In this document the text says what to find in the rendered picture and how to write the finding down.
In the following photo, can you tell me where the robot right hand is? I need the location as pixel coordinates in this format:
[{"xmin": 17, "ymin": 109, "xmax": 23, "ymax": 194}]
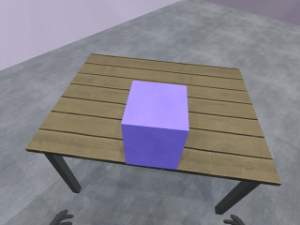
[{"xmin": 223, "ymin": 214, "xmax": 245, "ymax": 225}]

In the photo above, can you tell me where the robot left hand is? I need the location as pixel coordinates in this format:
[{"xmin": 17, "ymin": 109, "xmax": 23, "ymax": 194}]
[{"xmin": 50, "ymin": 209, "xmax": 74, "ymax": 225}]

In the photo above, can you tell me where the table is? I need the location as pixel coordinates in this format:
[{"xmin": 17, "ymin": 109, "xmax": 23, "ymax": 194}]
[{"xmin": 25, "ymin": 53, "xmax": 281, "ymax": 215}]

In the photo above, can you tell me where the carton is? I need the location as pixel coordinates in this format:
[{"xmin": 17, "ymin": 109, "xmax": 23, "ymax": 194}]
[{"xmin": 121, "ymin": 81, "xmax": 189, "ymax": 170}]

